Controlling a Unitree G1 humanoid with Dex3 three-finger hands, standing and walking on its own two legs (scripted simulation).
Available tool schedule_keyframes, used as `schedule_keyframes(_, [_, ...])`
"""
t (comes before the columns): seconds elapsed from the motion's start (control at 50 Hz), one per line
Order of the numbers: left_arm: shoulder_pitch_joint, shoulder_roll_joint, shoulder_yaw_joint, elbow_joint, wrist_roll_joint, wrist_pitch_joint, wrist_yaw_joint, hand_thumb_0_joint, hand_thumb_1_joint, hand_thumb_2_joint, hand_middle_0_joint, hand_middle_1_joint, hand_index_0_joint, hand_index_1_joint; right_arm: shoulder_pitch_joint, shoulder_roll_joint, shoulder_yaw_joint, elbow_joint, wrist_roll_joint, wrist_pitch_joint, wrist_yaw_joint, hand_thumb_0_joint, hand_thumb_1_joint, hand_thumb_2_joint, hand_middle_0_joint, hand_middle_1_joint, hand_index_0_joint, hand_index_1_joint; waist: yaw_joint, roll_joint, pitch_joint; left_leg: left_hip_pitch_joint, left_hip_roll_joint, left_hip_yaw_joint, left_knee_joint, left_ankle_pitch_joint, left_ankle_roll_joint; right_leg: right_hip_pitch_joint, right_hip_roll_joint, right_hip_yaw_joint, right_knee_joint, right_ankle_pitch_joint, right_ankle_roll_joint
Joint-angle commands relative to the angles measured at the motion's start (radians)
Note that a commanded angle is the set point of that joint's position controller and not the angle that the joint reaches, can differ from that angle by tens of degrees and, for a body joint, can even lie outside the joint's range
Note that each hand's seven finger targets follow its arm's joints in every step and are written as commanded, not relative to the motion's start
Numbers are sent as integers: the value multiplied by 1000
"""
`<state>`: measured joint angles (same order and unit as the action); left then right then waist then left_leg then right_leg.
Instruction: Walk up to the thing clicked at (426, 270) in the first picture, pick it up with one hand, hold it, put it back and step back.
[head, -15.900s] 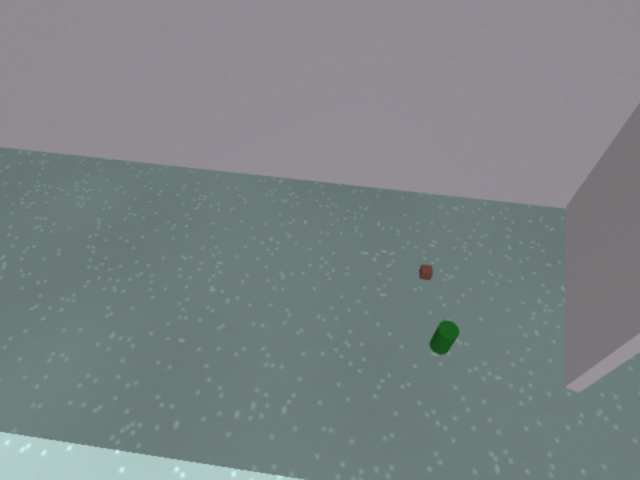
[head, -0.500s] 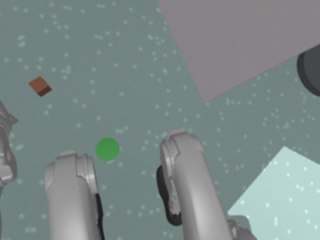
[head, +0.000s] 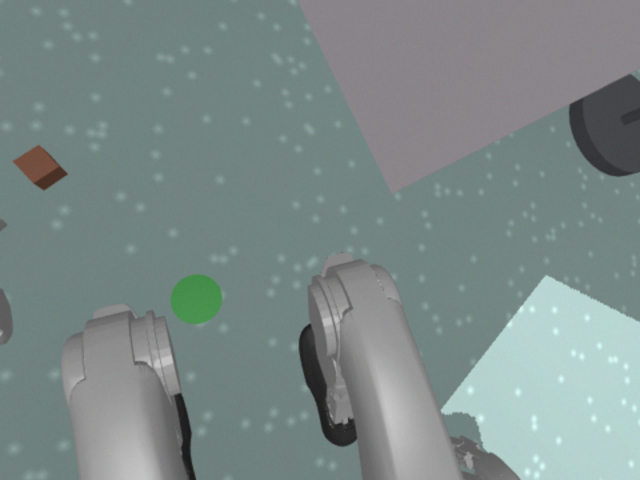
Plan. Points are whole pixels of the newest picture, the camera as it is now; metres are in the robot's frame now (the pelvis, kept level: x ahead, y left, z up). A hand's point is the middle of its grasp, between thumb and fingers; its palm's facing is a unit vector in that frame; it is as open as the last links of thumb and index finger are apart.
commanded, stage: rise first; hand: left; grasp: from above
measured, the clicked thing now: (41, 168) +0.53 +0.27 -0.30
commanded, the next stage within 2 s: approach in 1.42 s
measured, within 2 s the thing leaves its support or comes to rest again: neither
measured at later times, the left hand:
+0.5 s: hand out of the picture +0.48 +0.32 -0.18, palm faces -0.31 -0.27 -0.91, open 14.0 cm
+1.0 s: hand out of the picture +0.49 +0.31 -0.19, palm faces -0.30 -0.27 -0.91, open 13.8 cm
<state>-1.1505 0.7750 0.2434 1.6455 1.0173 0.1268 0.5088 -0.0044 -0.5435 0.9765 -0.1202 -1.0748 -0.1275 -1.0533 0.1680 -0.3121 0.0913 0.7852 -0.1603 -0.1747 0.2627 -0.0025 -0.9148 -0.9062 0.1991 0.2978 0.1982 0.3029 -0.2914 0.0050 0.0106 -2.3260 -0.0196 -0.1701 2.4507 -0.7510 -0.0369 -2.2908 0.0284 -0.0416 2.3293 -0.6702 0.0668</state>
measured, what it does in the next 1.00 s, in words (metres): stands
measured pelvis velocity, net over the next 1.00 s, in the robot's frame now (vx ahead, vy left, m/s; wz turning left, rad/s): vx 0.00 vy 0.00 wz -0.04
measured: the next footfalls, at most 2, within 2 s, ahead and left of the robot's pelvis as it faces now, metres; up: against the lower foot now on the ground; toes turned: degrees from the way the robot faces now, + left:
none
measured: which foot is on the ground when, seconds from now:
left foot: down 0.00-1.00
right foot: down 0.00-1.00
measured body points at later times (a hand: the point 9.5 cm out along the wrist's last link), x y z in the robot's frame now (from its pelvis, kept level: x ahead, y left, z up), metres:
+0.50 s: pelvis +0.00 +0.00 +0.00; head +0.26 +0.07 +0.35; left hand +0.50 +0.33 -0.13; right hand +0.00 -0.26 -0.09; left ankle +0.06 +0.13 -0.29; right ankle +0.10 -0.13 -0.29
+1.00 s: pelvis +0.00 +0.00 +0.00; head +0.27 +0.07 +0.34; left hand +0.51 +0.32 -0.14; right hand +0.00 -0.26 -0.08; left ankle +0.06 +0.13 -0.29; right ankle +0.10 -0.13 -0.29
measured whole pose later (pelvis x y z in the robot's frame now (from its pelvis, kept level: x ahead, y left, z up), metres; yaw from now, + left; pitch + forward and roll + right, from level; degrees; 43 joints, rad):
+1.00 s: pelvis +0.00 +0.00 +0.00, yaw -2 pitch +34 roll -10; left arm -1.21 0.85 0.21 1.68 1.01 0.17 0.53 0.00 -0.52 0.96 -0.16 -1.04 -0.16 -1.02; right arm 0.19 -0.34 0.17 0.75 -0.17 -0.21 0.29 0.00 -0.91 -0.90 0.20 0.30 0.20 0.30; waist -0.36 -0.02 0.05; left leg -2.34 -0.01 -0.20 2.47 -0.74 -0.03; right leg -2.29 0.04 -0.07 2.32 -0.65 0.07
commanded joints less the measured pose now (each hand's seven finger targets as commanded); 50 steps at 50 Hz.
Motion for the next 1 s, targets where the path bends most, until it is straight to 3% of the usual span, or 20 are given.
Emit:
schedule_keyframes(0.0, [-318,235,-10,-126,10,0,43,0,-576,998,-109,-1063,-110,-1062,253,-263,-61,19,7,-5,-4,0,-909,-906,200,300,200,300,-36,322,-721,476,16,110,-255,292,58,415,18,-133,-193,272,-95])
schedule_keyframes(0.1, [-350,254,-14,-101,25,1,59,0,-572,995,-124,-1050,-122,-1053,263,-268,-48,21,-1,-12,4,0,-910,-906,200,300,200,300,-56,339,-699,461,16,113,-254,277,58,416,23,-134,-195,264,-95])
schedule_keyframes(0.12, [-356,271,-10,-113,21,3,64,0,-573,994,-120,-1051,-118,-1053,252,-272,-44,23,1,-12,4,0,-910,-906,200,300,200,300,-43,354,-697,469,17,111,-257,280,56,401,20,-135,-191,262,-97])
schedule_keyframes(0.22, [-363,256,-32,-79,26,12,63,0,-582,998,-110,-1068,-111,-1067,249,-280,-36,22,-4,-20,7,0,-910,-905,200,300,200,300,-75,359,-657,449,16,108,-254,237,58,375,23,-141,-195,227,-96])
schedule_keyframes(0.24, [-363,263,-29,-60,23,15,61,0,-573,989,-111,-1078,-117,-1071,246,-284,-36,23,-3,-20,7,0,-911,-906,200,300,200,300,-66,356,-664,441,17,106,-260,228,56,379,27,-145,-195,218,-97])
schedule_keyframes(0.28, [-377,290,-17,-79,24,17,65,0,-575,992,-114,-1068,-117,-1065,245,-291,-31,15,-2,-23,6,0,-910,-906,200,300,200,300,-63,362,-682,453,18,103,-258,237,57,383,24,-148,-192,226,-96])
schedule_keyframes(0.32, [-375,260,-36,-75,22,22,62,0,-585,998,-113,-1072,-114,-1071,244,-286,-26,15,-1,-23,7,0,-911,-906,200,300,200,300,-72,372,-671,468,18,100,-261,245,53,378,25,-149,-189,232,-99])
schedule_keyframes(0.42, [-367,250,-45,-72,24,36,55,0,-562,979,-113,-1076,-123,-1066,249,-295,-22,8,-1,-23,10,0,-909,-905,200,300,200,300,-81,393,-660,498,22,88,-267,270,47,358,26,-156,-179,253,-102])
schedule_keyframes(0.44, [-373,271,-32,-75,22,37,56,0,-571,989,-109,-1076,-115,-1068,255,-302,-20,7,0,-24,11,0,-909,-905,200,300,200,300,-82,380,-665,485,23,89,-261,279,50,373,24,-155,-182,263,-99])
schedule_keyframes(0.58, [-384,277,-45,-70,19,38,48,0,-567,986,-124,-1052,-125,-1050,273,-301,-5,0,-6,-28,14,0,-909,-904,200,300,200,300,-102,358,-662,455,24,94,-243,287,57,419,30,-151,-195,276,-93])
schedule_keyframes(0.64, [-382,296,-44,-69,17,36,50,0,-559,974,-125,-1053,-131,-1047,262,-307,3,0,-3,-34,13,0,-909,-905,200,300,200,300,-94,381,-654,455,23,92,-254,275,54,399,30,-154,-186,262,-96])
schedule_keyframes(0.72, [-398,287,-52,-67,20,35,51,0,-544,962,-138,-1039,-144,-1033,259,-308,8,-10,-5,-38,12,0,-908,-904,200,300,200,300,-108,384,-641,470,28,85,-249,265,53,387,33,-162,-186,253,-97])
schedule_keyframes(0.76, [-387,302,-43,-62,19,35,61,0,-536,957,-150,-1033,-154,-1029,256,-312,8,-8,-2,-39,13,0,-910,-906,200,300,200,300,-97,391,-650,456,27,89,-256,259,53,398,33,-160,-189,251,-97])
schedule_keyframes(0.82, [-380,281,-50,-76,14,39,58,0,-535,955,-140,-1046,-149,-1037,258,-303,8,-10,-8,-42,16,0,-909,-905,200,300,200,300,-103,401,-655,469,28,95,-251,262,52,410,35,-159,-195,254,-97])
schedule_keyframes(0.86, [-383,314,-36,-100,15,43,62,0,-536,957,-150,-1027,-153,-1024,258,-306,10,-13,-5,-42,15,0,-909,-905,200,300,200,300,-91,397,-681,467,29,99,-243,283,54,439,33,-155,-198,276,-94])
schedule_keyframes(0.98, [-347,287,-47,-101,-1,58,41,0,-544,958,-140,-1026,-143,-1022,268,-303,4,-9,-2,-41,20,0,-908,-903,200,300,200,300,-86,378,-673,464,29,92,-242,315,54,439,33,-157,-190,298,-94])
